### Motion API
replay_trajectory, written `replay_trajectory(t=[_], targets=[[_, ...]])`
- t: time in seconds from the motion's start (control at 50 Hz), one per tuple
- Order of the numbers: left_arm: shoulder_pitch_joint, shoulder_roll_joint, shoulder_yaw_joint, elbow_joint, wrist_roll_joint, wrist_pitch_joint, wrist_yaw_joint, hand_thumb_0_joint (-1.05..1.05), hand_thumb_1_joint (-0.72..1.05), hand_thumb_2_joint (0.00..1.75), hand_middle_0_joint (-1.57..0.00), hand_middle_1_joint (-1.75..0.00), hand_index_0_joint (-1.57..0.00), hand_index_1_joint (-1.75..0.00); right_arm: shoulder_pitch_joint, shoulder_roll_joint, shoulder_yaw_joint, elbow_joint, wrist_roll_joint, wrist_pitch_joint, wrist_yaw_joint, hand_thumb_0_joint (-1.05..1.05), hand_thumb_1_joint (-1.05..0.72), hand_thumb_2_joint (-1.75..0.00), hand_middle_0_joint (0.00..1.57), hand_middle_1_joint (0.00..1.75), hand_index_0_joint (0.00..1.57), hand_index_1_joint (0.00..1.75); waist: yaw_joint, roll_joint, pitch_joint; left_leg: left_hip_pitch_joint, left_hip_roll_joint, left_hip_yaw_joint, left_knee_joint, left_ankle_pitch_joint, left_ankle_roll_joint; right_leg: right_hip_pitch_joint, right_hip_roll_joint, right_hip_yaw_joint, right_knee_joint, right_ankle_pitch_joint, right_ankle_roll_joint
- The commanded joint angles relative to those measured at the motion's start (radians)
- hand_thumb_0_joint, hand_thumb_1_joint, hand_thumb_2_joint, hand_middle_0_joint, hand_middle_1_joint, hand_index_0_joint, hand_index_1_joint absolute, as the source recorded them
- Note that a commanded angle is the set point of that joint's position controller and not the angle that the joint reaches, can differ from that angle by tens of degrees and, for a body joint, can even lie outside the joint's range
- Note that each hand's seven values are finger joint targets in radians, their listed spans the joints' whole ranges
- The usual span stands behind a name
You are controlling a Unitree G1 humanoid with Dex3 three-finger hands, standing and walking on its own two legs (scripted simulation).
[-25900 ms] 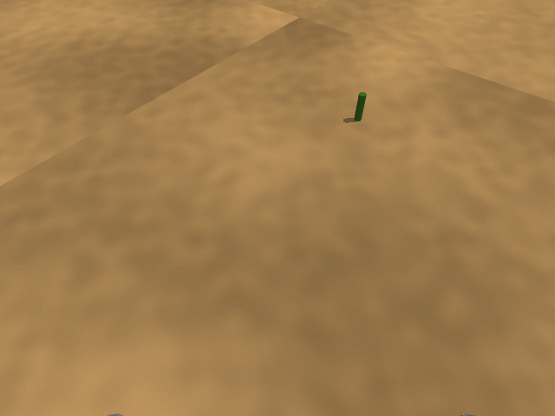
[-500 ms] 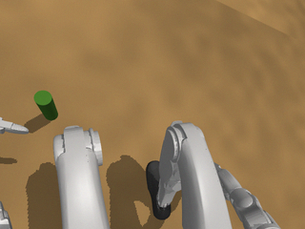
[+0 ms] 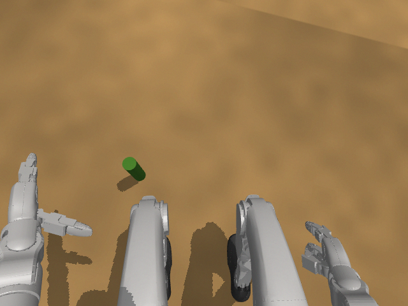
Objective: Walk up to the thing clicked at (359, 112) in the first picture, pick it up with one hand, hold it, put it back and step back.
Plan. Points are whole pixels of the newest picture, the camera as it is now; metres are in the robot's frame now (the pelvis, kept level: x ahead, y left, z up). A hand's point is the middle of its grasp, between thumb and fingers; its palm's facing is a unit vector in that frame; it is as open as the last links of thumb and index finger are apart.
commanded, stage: home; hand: left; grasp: from the side
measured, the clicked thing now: (135, 170) +0.43 +0.23 -0.41
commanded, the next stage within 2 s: none
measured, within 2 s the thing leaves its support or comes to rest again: neither
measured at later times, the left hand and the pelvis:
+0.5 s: hand (21, 213) +0.26 +0.23 +0.12, palm faces +0.17 -0.92 -0.34, open 17.5 cm; pelvis +0.07 +0.01 +0.20, yaw +3 degrees
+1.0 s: hand out of the picture +0.22 +0.20 +0.18, palm faces +0.18 -0.94 -0.29, open 17.6 cm; pelvis +0.07 +0.01 +0.23, yaw +4 degrees
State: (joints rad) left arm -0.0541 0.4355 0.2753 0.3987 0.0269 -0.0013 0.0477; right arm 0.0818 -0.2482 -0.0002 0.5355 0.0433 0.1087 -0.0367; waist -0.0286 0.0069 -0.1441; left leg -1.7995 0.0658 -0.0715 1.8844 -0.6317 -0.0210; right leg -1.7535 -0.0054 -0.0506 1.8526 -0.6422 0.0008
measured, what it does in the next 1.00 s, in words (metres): rises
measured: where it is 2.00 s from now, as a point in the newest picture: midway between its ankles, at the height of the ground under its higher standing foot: (200, 280)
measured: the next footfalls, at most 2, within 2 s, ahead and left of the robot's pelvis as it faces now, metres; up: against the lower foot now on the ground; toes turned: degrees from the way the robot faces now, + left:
none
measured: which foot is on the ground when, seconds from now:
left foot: down 0.00-1.00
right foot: down 0.00-1.00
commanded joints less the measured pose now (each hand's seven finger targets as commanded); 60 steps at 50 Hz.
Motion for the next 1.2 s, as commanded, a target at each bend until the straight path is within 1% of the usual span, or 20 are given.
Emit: replay_trajectory(t=[0.0, 0.04, 0.08, 0.12, 0.14, 0.26, 0.28, 0.32, 0.34, 0.4, 0.42, 0.44, 0.48, 0.5, 0.54, 0.56, 0.72, 0.82, 1.08, 1.18], targets=[[0.049, 0.136, 0.023, -0.096, -0.01, 0.01, 0.062, 0.0, -0.56, 0.05, -0.05, -0.05, -0.05, -0.05, 0.056, -0.142, -0.071, -0.118, 0.002, -0.071, -0.053, 0.0, -0.9, -0.9, 0.2, 0.3, 0.2, 0.3, -0.02, 0.024, -0.464, 0.459, -0.039, 0.057, -0.356, 0.061, 0.057, 0.487, 0.019, 0.062, -0.447, 0.071, -0.012], [-0.007, 0.176, 0.046, -0.194, -0.014, 0.016, 0.079, 0.0, -0.53, 0.07, -0.05, -0.06, -0.05, -0.06, 0.088, -0.139, -0.07, -0.105, 0.001, -0.085, -0.065, 0.0, -0.9, -0.9, 0.2, 0.3, 0.2, 0.3, -0.008, 0.057, -0.471, 0.536, -0.039, 0.061, -0.408, 0.097, 0.054, 0.558, 0.014, 0.068, -0.494, 0.107, -0.012], [0.082, 0.092, -0.019, -0.112, -0.012, 0.048, 0.081, 0.0, -0.57, 0.04, -0.05, -0.05, -0.05, -0.05, 0.084, -0.139, -0.065, -0.112, 0.0, -0.103, -0.069, 0.0, -0.9, -0.9, 0.2, 0.3, 0.2, 0.3, -0.021, 0.033, -0.423, 0.601, -0.039, 0.057, -0.464, 0.146, 0.054, 0.597, 0.015, 0.047, -0.535, 0.165, -0.015], [0.055, 0.111, -0.014, -0.213, -0.019, 0.059, 0.094, 0.0, -0.56, 0.05, -0.05, -0.05, -0.05, -0.05, 0.107, -0.133, -0.064, -0.113, 0.001, -0.115, -0.078, 0.0, -0.9, -0.9, 0.2, 0.3, 0.2, 0.3, -0.01, 0.054, -0.437, 0.684, -0.041, 0.06, -0.517, 0.189, 0.05, 0.672, 0.01, 0.051, -0.588, 0.211, -0.015], [0.091, 0.084, -0.034, -0.16, -0.016, 0.074, 0.099, 0.0, -0.55, 0.06, -0.05, -0.05, -0.05, -0.05, 0.102, -0.13, -0.058, -0.113, 0.001, -0.121, -0.083, 0.0, -0.9, -0.9, 0.2, 0.3, 0.2, 0.3, -0.016, 0.049, -0.411, 0.713, -0.043, 0.059, -0.551, 0.193, 0.048, 0.697, 0.009, 0.046, -0.616, 0.212, -0.016], [0.168, 0.048, -0.076, -0.292, -0.023, 0.135, 0.131, 0.0, -0.59, 0.03, -0.05, -0.05, -0.04, -0.05, 0.128, -0.118, -0.046, -0.126, -0.001, -0.148, -0.112, 0.0, -0.9, -0.9, 0.2, 0.3, 0.2, 0.3, 0.0, 0.085, -0.349, 0.937, -0.043, 0.057, -0.723, 0.299, 0.033, 0.857, 0.012, 0.016, -0.747, 0.309, -0.02], [0.226, -0.003, -0.118, -0.254, -0.021, 0.151, 0.132, 0.0, -0.58, 0.04, -0.05, -0.05, -0.05, -0.05, 0.126, -0.111, -0.043, -0.133, -0.001, -0.151, -0.118, 0.0, -0.9, -0.9, 0.2, 0.3, 0.2, 0.3, -0.011, 0.091, -0.326, 0.968, -0.042, 0.054, -0.752, 0.323, 0.03, 0.884, 0.013, 0.013, -0.77, 0.328, -0.02], [0.225, 0.025, -0.108, -0.367, -0.026, 0.163, 0.144, 0.0, -0.59, 0.03, -0.05, -0.05, -0.04, -0.05, 0.145, -0.109, -0.042, -0.133, -0.002, -0.154, -0.129, 0.0, -0.9, -0.9, 0.2, 0.3, 0.2, 0.3, 0.004, 0.105, -0.32, 1.041, -0.043, 0.055, -0.804, 0.355, 0.026, 0.932, 0.013, 0.008, -0.815, 0.351, -0.019], [0.294, -0.05, -0.164, -0.3, -0.026, 0.182, 0.141, 0.0, -0.59, 0.03, -0.05, -0.05, -0.04, -0.05, 0.139, -0.1, -0.035, -0.145, -0.005, -0.158, -0.132, 0.0, -0.9, -0.9, 0.2, 0.3, 0.2, 0.3, -0.016, 0.096, -0.278, 1.055, -0.042, 0.056, -0.831, 0.355, 0.023, 0.954, 0.018, 0.003, -0.836, 0.353, -0.018], [0.318, -0.017, -0.151, -0.459, -0.031, 0.202, 0.155, 0.0, -0.57, 0.05, -0.05, -0.05, -0.05, -0.05, 0.164, -0.092, -0.035, -0.149, -0.006, -0.169, -0.148, 0.0, -0.9, -0.9, 0.2, 0.3, 0.2, 0.3, -0.002, 0.096, -0.262, 1.132, -0.044, 0.059, -0.9, 0.389, 0.024, 1.054, 0.02, -0.005, -0.907, 0.392, -0.014], [0.386, -0.076, -0.201, -0.425, -0.031, 0.216, 0.151, 0.0, -0.59, 0.03, -0.05, -0.05, -0.04, -0.05, 0.161, -0.084, -0.03, -0.156, -0.01, -0.173, -0.151, 0.0, -0.9, -0.9, 0.2, 0.3, 0.2, 0.3, -0.013, 0.082, -0.227, 1.138, -0.047, 0.062, -0.914, 0.396, 0.025, 1.071, 0.019, -0.005, -0.927, 0.404, -0.012], [0.367, -0.033, -0.17, -0.525, -0.036, 0.217, 0.156, 0.0, -0.56, 0.05, -0.05, -0.05, -0.05, -0.05, 0.157, -0.087, -0.03, -0.175, -0.008, -0.179, -0.155, 0.0, -0.9, -0.9, 0.2, 0.3, 0.2, 0.3, 0.001, 0.093, -0.232, 1.156, -0.046, 0.061, -0.935, 0.404, 0.025, 1.093, 0.02, -0.01, -0.939, 0.408, -0.014], [0.461, -0.121, -0.247, -0.489, -0.037, 0.234, 0.149, 0.0, -0.58, 0.04, -0.05, -0.05, -0.05, -0.05, 0.163, -0.076, -0.024, -0.174, -0.013, -0.185, -0.159, 0.0, -0.9, -0.9, 0.2, 0.3, 0.2, 0.3, -0.012, 0.063, -0.168, 1.173, -0.045, 0.057, -0.97, 0.394, 0.023, 1.104, 0.028, -0.022, -0.968, 0.395, -0.014], [0.46, -0.09, -0.219, -0.567, -0.039, 0.233, 0.153, 0.0, -0.61, 0.02, -0.04, -0.04, -0.04, -0.04, 0.148, -0.083, -0.028, -0.198, -0.013, -0.194, -0.161, 0.0, -0.9, -0.9, 0.2, 0.3, 0.2, 0.3, 0.003, 0.069, -0.172, 1.191, -0.042, 0.054, -0.988, 0.4, 0.022, 1.125, 0.029, -0.027, -0.977, 0.398, -0.014], [0.527, -0.141, -0.26, -0.524, -0.036, 0.244, 0.144, 0.0, -0.6, 0.03, -0.04, -0.05, -0.04, -0.05, 0.163, -0.073, -0.025, -0.187, -0.016, -0.2, -0.164, 0.0, -0.9, -0.9, 0.2, 0.3, 0.2, 0.3, -0.01, 0.037, -0.123, 1.205, -0.04, 0.049, -1.004, 0.419, 0.021, 1.132, 0.036, -0.035, -0.998, 0.408, -0.013], [0.503, -0.1, -0.231, -0.608, -0.037, 0.24, 0.145, 0.0, -0.6, 0.02, -0.04, -0.04, -0.04, -0.04, 0.154, -0.081, -0.028, -0.205, -0.018, -0.206, -0.162, 0.0, -0.9, -0.9, 0.2, 0.3, 0.2, 0.3, 0.0, 0.039, -0.119, 1.21, -0.038, 0.047, -1.016, 0.431, 0.021, 1.149, 0.035, -0.038, -1.004, 0.418, -0.012], [0.514, -0.121, -0.233, -0.643, -0.032, 0.225, 0.12, 0.0, -0.59, 0.03, -0.04, -0.05, -0.04, -0.05, 0.146, -0.079, -0.026, -0.223, -0.027, -0.24, -0.154, 0.0, -0.9, -0.9, 0.2, 0.3, 0.2, 0.3, -0.002, 0.041, -0.029, 1.214, -0.042, 0.05, -1.078, 0.334, 0.021, 1.163, 0.033, -0.029, -1.06, 0.328, -0.01], [0.491, -0.123, -0.236, -0.644, -0.026, 0.213, 0.11, 0.0, -0.58, 0.04, -0.05, -0.05, -0.05, -0.05, 0.148, -0.081, -0.028, -0.222, -0.034, -0.258, -0.155, 0.0, -0.9, -0.9, 0.2, 0.3, 0.2, 0.3, -0.003, 0.063, -0.088, 1.258, -0.048, 0.059, -1.072, 0.377, 0.019, 1.197, 0.029, -0.019, -1.062, 0.366, -0.011], [0.498, -0.128, -0.235, -0.59, -0.03, 0.205, 0.103, 0.0, -0.57, 0.05, -0.05, -0.05, -0.05, -0.05, 0.121, -0.081, -0.021, -0.218, -0.032, -0.28, -0.151, 0.0, -0.9, -0.9, 0.2, 0.3, 0.2, 0.3, 0.007, 0.016, -0.021, 1.222, -0.055, 0.063, -1.101, 0.25, 0.027, 1.179, 0.025, -0.016, -1.112, 0.253, -0.006], [0.489, -0.118, -0.225, -0.604, -0.029, 0.199, 0.1, 0.0, -0.58, 0.04, -0.05, -0.05, -0.05, -0.05, 0.129, -0.079, -0.022, -0.213, -0.033, -0.287, -0.155, 0.0, -0.9, -0.9, 0.2, 0.3, 0.2, 0.3, 0.006, 0.012, -0.039, 1.226, -0.059, 0.075, -1.079, 0.281, 0.03, 1.19, 0.019, -0.003, -1.119, 0.291, -0.002]])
